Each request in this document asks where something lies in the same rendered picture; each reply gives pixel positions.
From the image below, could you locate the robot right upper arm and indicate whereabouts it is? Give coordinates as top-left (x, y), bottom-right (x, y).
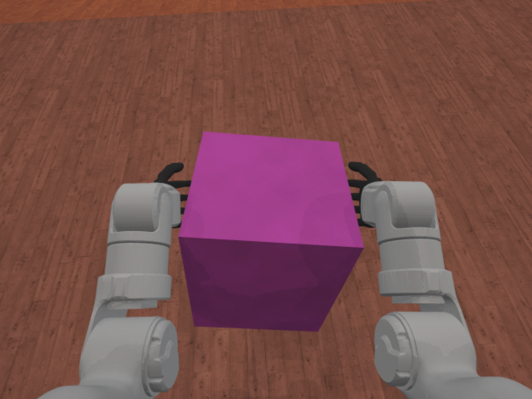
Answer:
top-left (374, 312), bottom-right (532, 399)

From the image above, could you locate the left robot hand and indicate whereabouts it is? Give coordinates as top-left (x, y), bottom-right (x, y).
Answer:
top-left (154, 163), bottom-right (191, 229)

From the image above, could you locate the carton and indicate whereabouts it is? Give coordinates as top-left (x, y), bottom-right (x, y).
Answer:
top-left (179, 131), bottom-right (364, 332)

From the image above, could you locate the right robot forearm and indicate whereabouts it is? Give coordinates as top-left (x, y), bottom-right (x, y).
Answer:
top-left (361, 181), bottom-right (477, 365)

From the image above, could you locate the left robot forearm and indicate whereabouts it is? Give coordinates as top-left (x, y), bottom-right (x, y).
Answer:
top-left (79, 183), bottom-right (181, 381)

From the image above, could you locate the right robot hand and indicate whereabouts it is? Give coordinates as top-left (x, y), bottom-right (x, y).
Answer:
top-left (347, 161), bottom-right (382, 228)

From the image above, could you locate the robot left upper arm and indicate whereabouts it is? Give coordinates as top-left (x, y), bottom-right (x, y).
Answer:
top-left (38, 317), bottom-right (179, 399)

